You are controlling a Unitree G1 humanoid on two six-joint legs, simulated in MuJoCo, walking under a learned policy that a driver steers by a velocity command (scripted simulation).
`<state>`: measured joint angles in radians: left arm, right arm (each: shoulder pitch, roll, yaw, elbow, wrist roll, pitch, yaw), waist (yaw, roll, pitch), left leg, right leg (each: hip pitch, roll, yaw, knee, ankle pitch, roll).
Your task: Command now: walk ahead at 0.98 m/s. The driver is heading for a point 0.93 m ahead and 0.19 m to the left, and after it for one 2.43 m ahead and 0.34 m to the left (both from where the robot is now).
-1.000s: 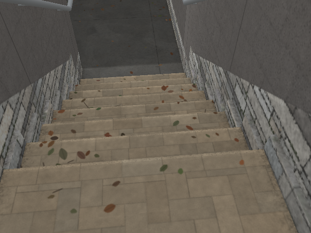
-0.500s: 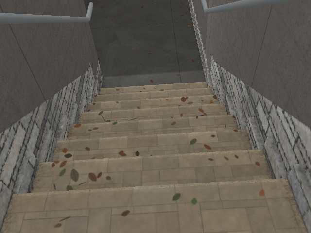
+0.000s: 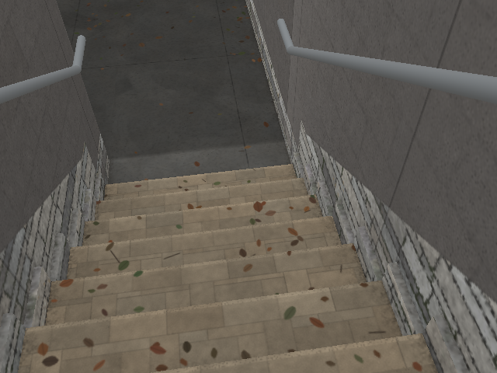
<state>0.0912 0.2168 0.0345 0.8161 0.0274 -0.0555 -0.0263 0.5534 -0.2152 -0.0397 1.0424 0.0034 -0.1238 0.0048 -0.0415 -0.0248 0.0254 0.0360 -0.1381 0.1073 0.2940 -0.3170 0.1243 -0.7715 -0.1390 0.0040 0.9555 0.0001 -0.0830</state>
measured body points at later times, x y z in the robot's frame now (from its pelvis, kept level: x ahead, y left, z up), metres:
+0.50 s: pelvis +0.43 +0.05 -0.12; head +0.40 +0.07 +0.33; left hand +0.44 +0.35 -0.26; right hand +0.54 -0.24 -0.20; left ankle +0.48 +0.12 -0.86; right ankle +0.31 -0.10 -0.69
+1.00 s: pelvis +0.80 +0.04 -0.37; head +0.79 +0.06 +0.08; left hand +0.76 +0.30 -0.53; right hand +0.82 -0.22 -0.51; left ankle +0.79 +0.18 -0.95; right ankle +0.74 -0.05 -1.06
